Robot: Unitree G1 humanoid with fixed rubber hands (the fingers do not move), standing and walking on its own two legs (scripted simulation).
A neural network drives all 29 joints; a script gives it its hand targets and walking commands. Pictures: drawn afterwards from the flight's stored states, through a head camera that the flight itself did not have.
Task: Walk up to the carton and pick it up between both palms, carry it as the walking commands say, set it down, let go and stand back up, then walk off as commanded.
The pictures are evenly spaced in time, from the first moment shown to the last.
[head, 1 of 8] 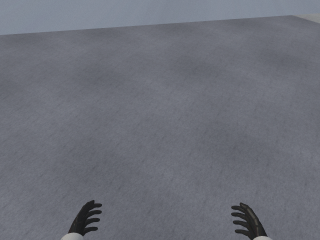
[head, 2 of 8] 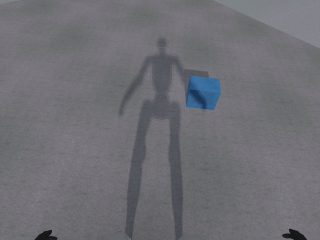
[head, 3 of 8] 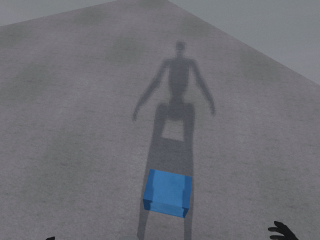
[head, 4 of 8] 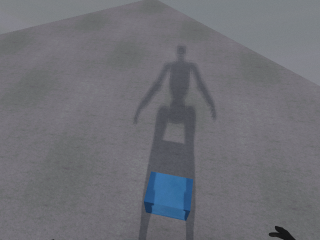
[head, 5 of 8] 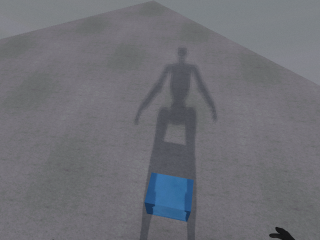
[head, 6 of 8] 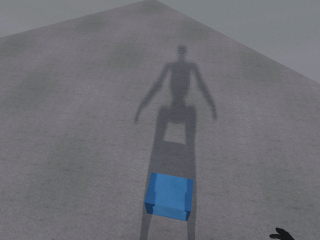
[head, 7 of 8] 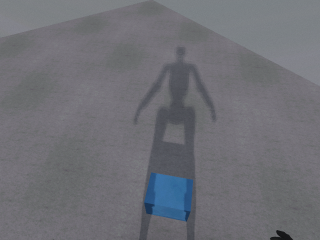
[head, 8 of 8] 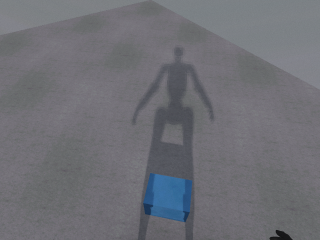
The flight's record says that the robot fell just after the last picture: no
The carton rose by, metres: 0.00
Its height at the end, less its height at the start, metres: +0.00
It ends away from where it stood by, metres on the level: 0.00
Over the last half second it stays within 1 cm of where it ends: yes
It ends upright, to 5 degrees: yes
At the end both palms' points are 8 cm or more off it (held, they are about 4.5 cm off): yes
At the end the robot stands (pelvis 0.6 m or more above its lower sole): yes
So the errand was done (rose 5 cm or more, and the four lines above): no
